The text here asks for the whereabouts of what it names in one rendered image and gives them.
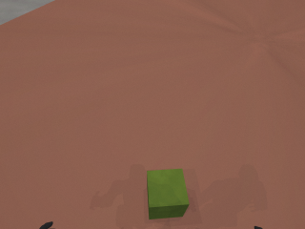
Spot carton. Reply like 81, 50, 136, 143
147, 168, 190, 219

